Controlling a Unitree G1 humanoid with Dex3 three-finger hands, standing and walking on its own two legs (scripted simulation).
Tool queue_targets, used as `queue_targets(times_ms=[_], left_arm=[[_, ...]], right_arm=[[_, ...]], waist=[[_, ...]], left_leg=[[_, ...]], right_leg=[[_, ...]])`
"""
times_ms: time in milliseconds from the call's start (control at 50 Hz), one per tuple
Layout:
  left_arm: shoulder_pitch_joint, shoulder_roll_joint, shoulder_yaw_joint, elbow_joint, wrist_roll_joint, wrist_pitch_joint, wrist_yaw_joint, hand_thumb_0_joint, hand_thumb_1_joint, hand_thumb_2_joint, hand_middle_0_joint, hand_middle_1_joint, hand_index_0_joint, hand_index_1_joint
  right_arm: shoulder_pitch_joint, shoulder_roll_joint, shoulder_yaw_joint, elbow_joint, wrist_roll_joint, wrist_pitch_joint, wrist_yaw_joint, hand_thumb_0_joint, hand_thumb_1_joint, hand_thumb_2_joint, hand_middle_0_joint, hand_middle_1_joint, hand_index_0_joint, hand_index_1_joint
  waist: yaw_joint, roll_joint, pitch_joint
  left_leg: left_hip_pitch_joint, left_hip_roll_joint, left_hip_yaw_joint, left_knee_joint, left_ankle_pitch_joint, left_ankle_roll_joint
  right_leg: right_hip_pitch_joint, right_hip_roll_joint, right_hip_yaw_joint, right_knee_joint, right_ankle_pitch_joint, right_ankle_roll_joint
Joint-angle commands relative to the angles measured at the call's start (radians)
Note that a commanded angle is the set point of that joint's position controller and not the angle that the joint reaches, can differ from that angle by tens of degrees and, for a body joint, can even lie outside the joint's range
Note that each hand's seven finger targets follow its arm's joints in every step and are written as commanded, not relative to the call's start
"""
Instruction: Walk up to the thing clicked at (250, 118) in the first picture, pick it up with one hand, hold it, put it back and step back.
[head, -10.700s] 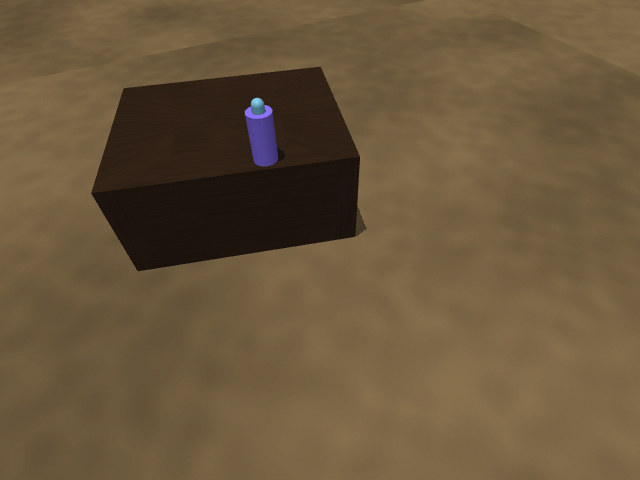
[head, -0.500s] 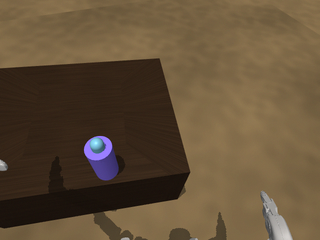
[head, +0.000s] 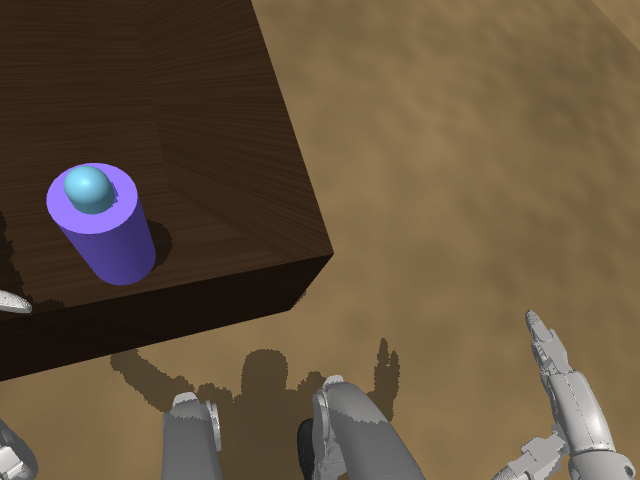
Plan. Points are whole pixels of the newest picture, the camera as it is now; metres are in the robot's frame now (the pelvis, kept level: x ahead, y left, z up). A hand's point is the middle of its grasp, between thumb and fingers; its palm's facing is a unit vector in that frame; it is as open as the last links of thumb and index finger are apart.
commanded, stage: approach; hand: left
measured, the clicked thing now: (107, 224) +0.47 +0.21 -0.09
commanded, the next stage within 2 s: close in in 0.02 s
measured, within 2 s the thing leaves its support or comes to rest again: leaves its support in 1.36 s
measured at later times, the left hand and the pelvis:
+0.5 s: hand (85, 239) +0.46 +0.24 -0.12, palm faces +0.21 -0.98 +0.02, open 17.6 cm; pelvis -0.02 +0.00 -0.07, yaw -1 degrees
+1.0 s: hand (106, 237) +0.46 +0.22 -0.12, palm faces +0.24 -0.97 -0.02, open 17.1 cm; pelvis -0.01 +0.00 -0.06, yaw -1 degrees
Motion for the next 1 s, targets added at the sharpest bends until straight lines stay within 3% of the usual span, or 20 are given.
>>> queue_targets(times_ms=[0, 120, 180, 260, 280, 320, 380, 440, 520, 560, 620, 640, 680, 720, 740, 780, 820, 900, 920, 980], left_arm=[[-0.243, 0.290, 0.001, -0.168, 0.005, -0.087, 0.019, 0.000, -0.611, 0.007, -0.084, -0.054, -0.074, -0.065], [-0.266, 0.229, -0.027, -0.199, 0.022, -0.132, 0.063, 0.000, -0.611, 0.000, -0.070, -0.054, -0.080, -0.046], [-0.302, 0.236, -0.016, -0.240, 0.034, -0.142, 0.102, 0.000, -0.611, 0.000, -0.071, -0.060, -0.083, -0.050], [-0.300, 0.221, -0.018, -0.302, 0.064, -0.140, 0.165, 0.000, -0.611, 0.000, -0.076, -0.061, -0.089, -0.051], [-0.312, 0.193, -0.039, -0.342, 0.072, -0.136, 0.172, 0.000, -0.611, 0.003, -0.079, -0.071, -0.093, -0.060], [-0.307, 0.224, -0.017, -0.368, 0.084, -0.123, 0.200, 0.000, -0.611, 0.000, -0.086, -0.058, -0.099, -0.047], [-0.284, 0.118, -0.068, -0.342, 0.085, -0.097, 0.219, 0.000, -0.611, 0.000, -0.085, -0.059, -0.096, -0.052], [-0.264, 0.084, -0.091, -0.312, 0.100, -0.081, 0.247, 0.000, -0.611, 0.000, -0.081, -0.059, -0.092, -0.052], [-0.292, 0.034, -0.119, -0.295, 0.102, -0.085, 0.296, 0.000, -0.611, 0.000, -0.077, -0.063, -0.095, -0.050], [-0.260, 0.053, -0.102, -0.288, 0.102, -0.094, 0.318, 0.000, -0.611, 0.000, -0.076, -0.061, -0.094, -0.047], [-0.319, -0.013, -0.158, -0.312, 0.108, -0.111, 0.320, 0.000, -0.611, 0.000, -0.080, -0.058, -0.097, -0.045], [-0.301, 0.028, -0.132, -0.304, 0.114, -0.112, 0.330, 0.000, -0.611, 0.000, -0.080, -0.061, -0.096, -0.050], [-0.295, -0.005, -0.156, -0.285, 0.121, -0.116, 0.335, 0.000, -0.611, 0.014, -0.080, -0.069, -0.094, -0.059], [-0.299, 0.042, -0.130, -0.330, 0.134, -0.124, 0.354, 0.000, -0.611, 0.019, -0.084, -0.066, -0.098, -0.056], [-0.321, 0.012, -0.160, -0.325, 0.138, -0.124, 0.356, 0.000, -0.611, 0.021, -0.085, -0.069, -0.099, -0.059], [-0.297, 0.000, -0.145, -0.333, 0.135, -0.125, 0.368, 0.000, -0.611, 0.002, -0.116, -0.043, -0.116, -0.047], [-0.324, -0.059, -0.198, -0.325, 0.149, -0.123, 0.369, 0.000, -0.611, 0.013, -0.257, -0.139, -0.262, -0.134], [-0.361, 0.052, -0.156, -0.340, 0.172, -0.123, 0.390, 0.000, -0.611, 0.004, -0.332, -0.183, -0.341, -0.175], [-0.368, 0.007, -0.174, -0.312, 0.159, -0.122, 0.386, 0.000, -0.611, 0.000, -0.326, -0.183, -0.336, -0.173], [-0.376, 0.039, -0.162, -0.269, 0.164, -0.124, 0.398, 0.000, -0.611, 0.000, -0.348, -0.186, -0.357, -0.177]], right_arm=[[0.070, -0.220, -0.152, -0.198, 0.003, -0.043, -0.010, 0.000, 0.493, -0.060, 0.049, 0.050, 0.049, 0.050], [0.119, -0.224, -0.179, -0.381, 0.009, -0.048, 0.007, 0.000, 0.525, -0.049, 0.049, 0.050, 0.049, 0.050], [0.126, -0.236, -0.208, -0.437, 0.013, -0.039, 0.015, 0.000, 0.524, -0.049, 0.049, 0.050, 0.049, 0.050], [0.170, -0.211, -0.199, -0.496, 0.016, -0.008, 0.035, 0.000, 0.522, -0.049, 0.049, 0.050, 0.049, 0.050], [0.179, -0.203, -0.204, -0.497, 0.015, 0.000, 0.038, 0.000, 0.521, -0.049, 0.049, 0.050, 0.049, 0.050], [0.174, -0.205, -0.214, -0.503, 0.015, 0.015, 0.040, 0.000, 0.513, -0.051, 0.049, 0.050, 0.049, 0.050], [0.175, -0.187, -0.205, -0.499, 0.017, 0.028, 0.045, 0.000, 0.510, -0.053, 0.050, 0.050, 0.049, 0.050], [0.162, -0.184, -0.205, -0.508, 0.017, 0.043, 0.047, 0.000, 0.515, -0.051, 0.049, 0.050, 0.049, 0.050], [0.153, -0.172, -0.199, -0.571, 0.020, 0.048, 0.047, 0.000, 0.519, -0.050, 0.050, 0.050, 0.049, 0.050], [0.181, -0.180, -0.210, -0.552, 0.023, 0.054, 0.047, 0.000, 0.522, -0.049, 0.050, 0.050, 0.050, 0.050], [0.172, -0.176, -0.210, -0.602, 0.025, 0.049, 0.048, 0.000, 0.518, -0.050, 0.050, 0.050, 0.050, 0.050], [0.193, -0.181, -0.225, -0.589, 0.025, 0.053, 0.048, 0.000, 0.516, -0.051, 0.050, 0.050, 0.049, 0.050], [0.190, -0.190, -0.227, -0.625, 0.027, 0.057, 0.051, 0.000, 0.516, -0.052, 0.050, 0.050, 0.049, 0.050], [0.217, -0.185, -0.232, -0.618, 0.025, 0.066, 0.058, 0.000, 0.518, -0.052, 0.050, 0.050, 0.049, 0.050], [0.212, -0.177, -0.224, -0.632, 0.026, 0.066, 0.061, 0.000, 0.515, -0.052, 0.050, 0.050, 0.049, 0.050], [0.214, -0.182, -0.244, -0.617, 0.025, 0.074, 0.066, 0.000, 0.510, -0.056, 0.050, 0.050, 0.049, 0.050], [0.211, -0.164, -0.226, -0.595, 0.020, 0.077, 0.073, 0.000, 0.512, -0.049, 0.050, 0.049, 0.049, 0.049], [0.230, -0.168, -0.219, -0.618, 0.015, 0.093, 0.072, 0.000, 0.508, -0.048, 0.050, 0.049, 0.049, 0.049], [0.185, -0.164, -0.202, -0.660, 0.018, 0.089, 0.073, 0.000, 0.505, -0.048, 0.050, 0.049, 0.049, 0.049], [0.181, -0.182, -0.220, -0.650, 0.018, 0.096, 0.068, 0.000, 0.495, -0.049, 0.050, 0.049, 0.049, 0.049]], waist=[[0.029, 0.443, -0.540], [-0.032, 0.383, -0.574], [-0.035, 0.422, -0.590], [-0.018, 0.473, -0.601], [-0.020, 0.506, -0.612], [-0.012, 0.532, -0.639], [-0.024, 0.492, -0.581], [-0.022, 0.444, -0.533], [-0.055, 0.326, -0.499], [-0.051, 0.299, -0.496], [-0.074, 0.281, -0.543], [-0.069, 0.302, -0.550], [-0.070, 0.298, -0.555], [-0.056, 0.333, -0.582], [-0.063, 0.341, -0.589], [-0.054, 0.365, -0.584], [-0.065, 0.391, -0.554], [-0.074, 0.396, -0.562], [-0.076, 0.360, -0.547], [-0.095, 0.351, -0.512]], left_leg=[[0.499, -0.024, -0.013, -0.115, 0.314, -0.005], [0.364, -0.032, -0.015, -0.022, 0.233, 0.014], [0.355, -0.032, -0.022, -0.008, 0.203, 0.010], [0.375, -0.035, -0.025, -0.017, 0.166, 0.002], [0.399, -0.033, -0.029, -0.021, 0.186, -0.003], [0.395, -0.039, -0.015, -0.003, 0.231, 0.000], [0.355, -0.039, -0.012, 0.008, 0.241, 0.007], [0.307, -0.040, -0.010, 0.003, 0.193, 0.012], [0.196, -0.045, 0.001, 0.012, 0.073, 0.028], [0.161, -0.049, 0.010, 0.017, 0.081, 0.032], [0.195, -0.050, 0.006, 0.033, 0.124, 0.035], [0.198, -0.051, 0.010, 0.036, 0.129, 0.033], [0.228, -0.052, 0.004, 0.027, 0.151, 0.028], [0.253, -0.054, 0.008, 0.028, 0.189, 0.026], [0.261, -0.054, 0.010, 0.031, 0.199, 0.025], [0.282, -0.053, 0.008, 0.028, 0.220, 0.022], [0.309, -0.049, 0.003, 0.018, 0.228, 0.015], [0.266, -0.049, 0.016, 0.033, 0.195, 0.021], [0.249, -0.049, 0.010, 0.030, 0.171, 0.023], [0.222, -0.049, 0.005, 0.029, 0.136, 0.026]], right_leg=[[-0.001, 0.031, -0.002, -0.040, 0.200, -0.069], [-0.035, 0.033, 0.005, 0.033, 0.181, -0.062], [-0.084, 0.033, 0.001, 0.071, 0.151, -0.064], [-0.096, 0.032, 0.000, 0.091, 0.119, -0.063], [-0.108, 0.032, -0.004, 0.100, 0.127, -0.066], [-0.084, 0.031, 0.004, 0.105, 0.158, -0.065], [-0.088, 0.030, 0.003, 0.100, 0.173, -0.062], [-0.103, 0.033, -0.001, 0.089, 0.140, -0.060], [-0.046, 0.031, 0.026, 0.047, 0.085, -0.043], [-0.008, 0.029, 0.038, 0.038, 0.099, -0.036], [-0.013, 0.030, 0.039, 0.049, 0.145, -0.035], [-0.006, 0.030, 0.040, 0.055, 0.147, -0.036], [-0.024, 0.033, 0.025, 0.062, 0.162, -0.042], [-0.006, 0.032, 0.026, 0.068, 0.188, -0.044], [-0.005, 0.031, 0.030, 0.067, 0.197, -0.044], [-0.018, 0.032, 0.026, 0.075, 0.204, -0.047], [-0.073, 0.034, 0.010, 0.086, 0.196, -0.053], [-0.013, 0.028, 0.042, 0.060, 0.192, -0.044], [-0.031, 0.030, 0.037, 0.060, 0.170, -0.042], [-0.057, 0.031, 0.030, 0.063, 0.144, -0.043]])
